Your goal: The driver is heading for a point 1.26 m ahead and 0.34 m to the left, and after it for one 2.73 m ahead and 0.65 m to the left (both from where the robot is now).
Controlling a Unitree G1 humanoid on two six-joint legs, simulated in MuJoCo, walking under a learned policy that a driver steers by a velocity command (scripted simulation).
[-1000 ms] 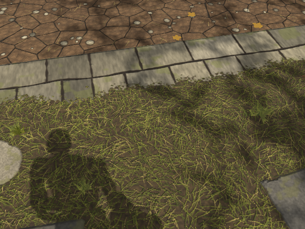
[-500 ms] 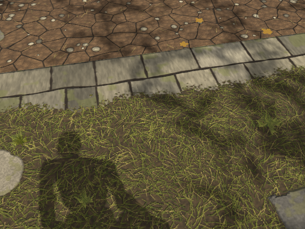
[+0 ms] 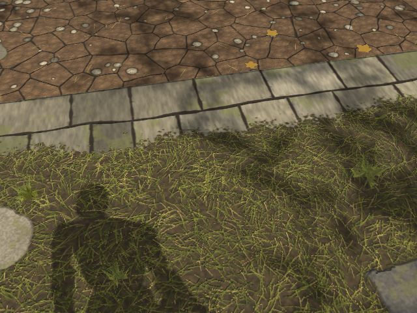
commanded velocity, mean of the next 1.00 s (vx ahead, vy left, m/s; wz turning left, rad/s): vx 0.78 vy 0.00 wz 0.38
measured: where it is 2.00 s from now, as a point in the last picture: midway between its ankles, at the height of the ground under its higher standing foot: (125, 139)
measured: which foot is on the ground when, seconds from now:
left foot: down 0.00-0.38, up 0.40-0.86, down 0.88-1.00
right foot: down 0.00-0.02, up 0.04-0.36, down 0.38-0.88, up 0.90-1.00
